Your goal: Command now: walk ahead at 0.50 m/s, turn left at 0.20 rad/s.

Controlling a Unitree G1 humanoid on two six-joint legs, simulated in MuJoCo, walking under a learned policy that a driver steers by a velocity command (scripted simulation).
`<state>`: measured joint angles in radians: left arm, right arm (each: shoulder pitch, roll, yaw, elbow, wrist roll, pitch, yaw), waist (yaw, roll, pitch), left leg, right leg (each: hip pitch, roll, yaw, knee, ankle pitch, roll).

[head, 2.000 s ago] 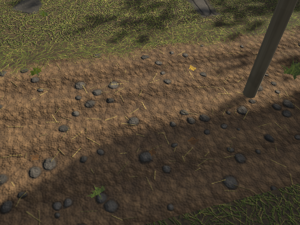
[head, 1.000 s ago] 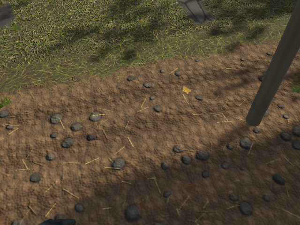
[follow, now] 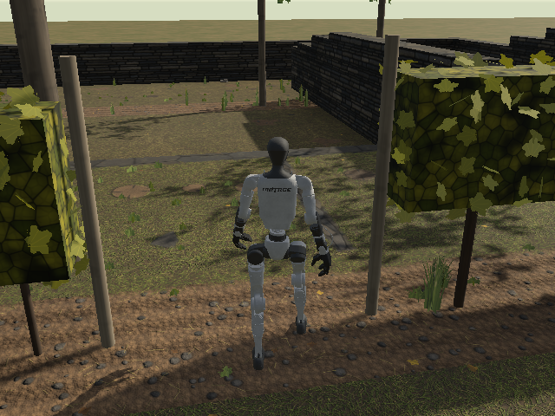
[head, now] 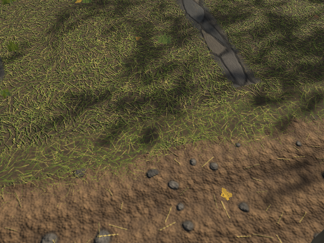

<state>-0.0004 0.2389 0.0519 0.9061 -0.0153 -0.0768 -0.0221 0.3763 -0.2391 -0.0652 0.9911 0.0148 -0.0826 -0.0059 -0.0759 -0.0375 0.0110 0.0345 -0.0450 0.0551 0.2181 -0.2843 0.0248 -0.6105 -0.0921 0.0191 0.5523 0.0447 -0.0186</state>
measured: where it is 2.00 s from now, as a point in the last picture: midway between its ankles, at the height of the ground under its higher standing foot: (130, 223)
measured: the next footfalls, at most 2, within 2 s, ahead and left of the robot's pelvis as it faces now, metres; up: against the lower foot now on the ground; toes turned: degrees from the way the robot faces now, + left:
right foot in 0.08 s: +0.23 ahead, -0.14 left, +0.00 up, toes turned +0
left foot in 0.62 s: +0.47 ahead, +0.16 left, +0.00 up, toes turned +24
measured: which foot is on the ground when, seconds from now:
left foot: down 0.00-0.08, up 0.10-0.60, down 0.62-1.00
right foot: up 0.00-0.06, down 0.08-0.64, up 0.66-1.00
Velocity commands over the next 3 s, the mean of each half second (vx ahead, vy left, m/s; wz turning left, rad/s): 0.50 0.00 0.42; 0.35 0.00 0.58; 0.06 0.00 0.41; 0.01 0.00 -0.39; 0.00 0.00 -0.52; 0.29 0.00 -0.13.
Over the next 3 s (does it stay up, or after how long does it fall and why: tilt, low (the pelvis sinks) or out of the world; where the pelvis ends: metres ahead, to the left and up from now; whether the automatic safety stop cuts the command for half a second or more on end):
stays up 0.72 0.12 0.00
